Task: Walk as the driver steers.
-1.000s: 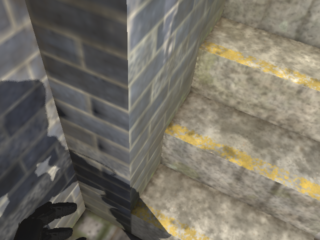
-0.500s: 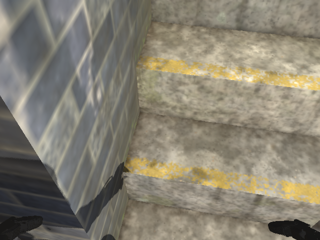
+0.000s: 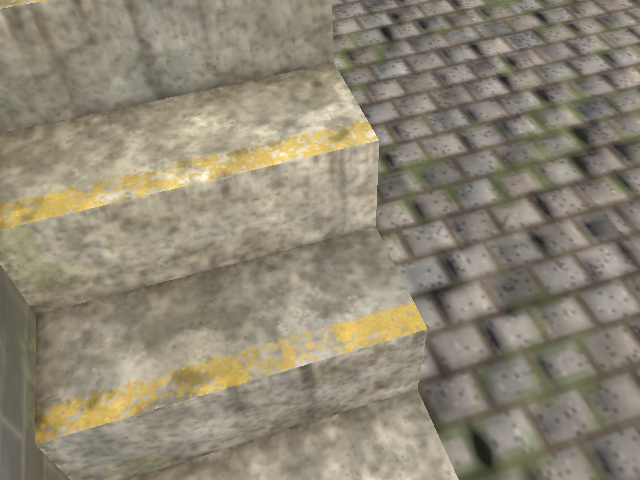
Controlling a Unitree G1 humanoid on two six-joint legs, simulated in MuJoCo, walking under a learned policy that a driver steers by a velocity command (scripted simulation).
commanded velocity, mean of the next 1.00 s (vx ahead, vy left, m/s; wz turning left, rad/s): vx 0.23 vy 0.00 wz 0.32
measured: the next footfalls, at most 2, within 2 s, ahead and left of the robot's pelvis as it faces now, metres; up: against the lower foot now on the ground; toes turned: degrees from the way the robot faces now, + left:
left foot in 0.34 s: -0.04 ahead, +0.10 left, +0.00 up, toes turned +18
right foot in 0.82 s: +0.06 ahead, -0.09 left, +0.00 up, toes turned +27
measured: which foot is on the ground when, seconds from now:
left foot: up 0.00-0.32, down 0.34-1.00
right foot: down 0.00-0.34, up 0.36-0.80, down 0.82-1.00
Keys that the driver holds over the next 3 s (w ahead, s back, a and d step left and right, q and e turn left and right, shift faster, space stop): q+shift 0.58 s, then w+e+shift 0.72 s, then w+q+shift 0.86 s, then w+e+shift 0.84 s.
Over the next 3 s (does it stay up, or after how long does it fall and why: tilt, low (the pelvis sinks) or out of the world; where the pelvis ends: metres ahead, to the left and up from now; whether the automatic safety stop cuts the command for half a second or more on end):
stays up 0.53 0.08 0.34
